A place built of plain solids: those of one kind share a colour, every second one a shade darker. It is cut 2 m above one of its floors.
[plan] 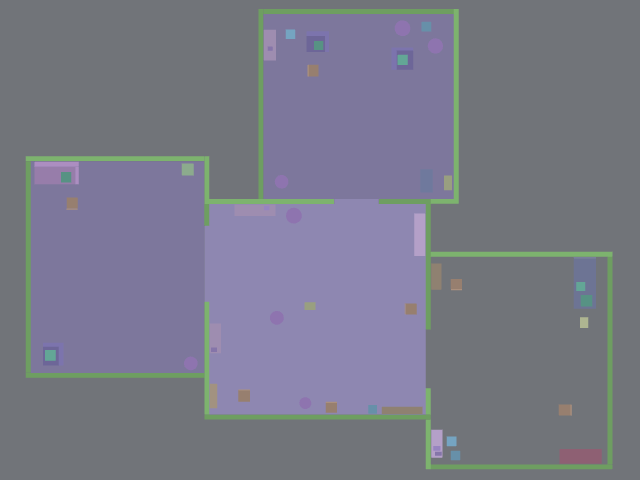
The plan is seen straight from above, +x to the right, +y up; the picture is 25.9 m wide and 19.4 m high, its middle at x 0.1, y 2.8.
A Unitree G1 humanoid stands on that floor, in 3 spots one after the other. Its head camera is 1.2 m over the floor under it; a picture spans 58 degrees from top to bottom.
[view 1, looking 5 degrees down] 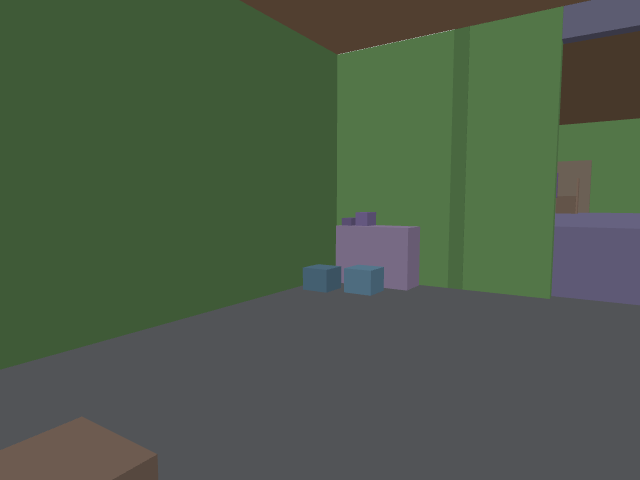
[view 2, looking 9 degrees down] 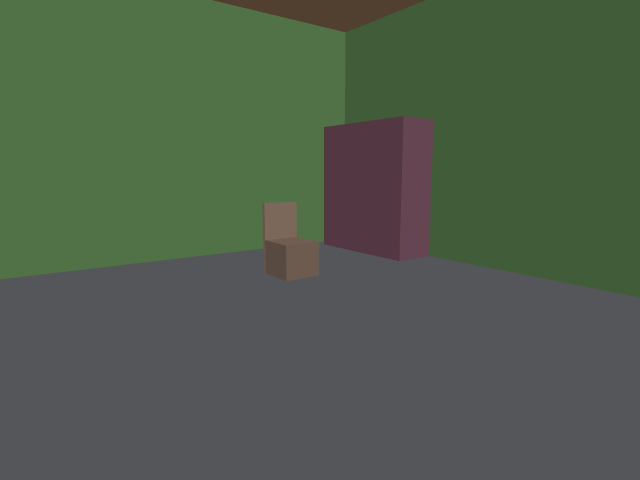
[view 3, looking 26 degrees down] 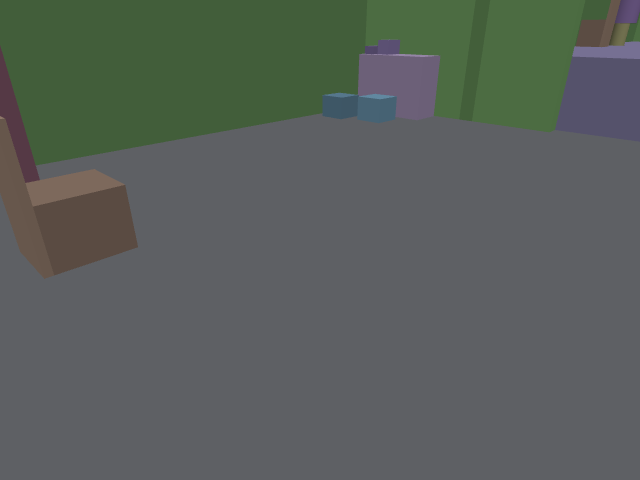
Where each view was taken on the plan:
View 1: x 10.57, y -2.70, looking -147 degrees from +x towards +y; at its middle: wall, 6.58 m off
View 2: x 5.77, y -1.41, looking -36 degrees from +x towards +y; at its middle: wall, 7.46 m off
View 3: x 10.68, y -1.41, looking -136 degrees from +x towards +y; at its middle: ground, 2.74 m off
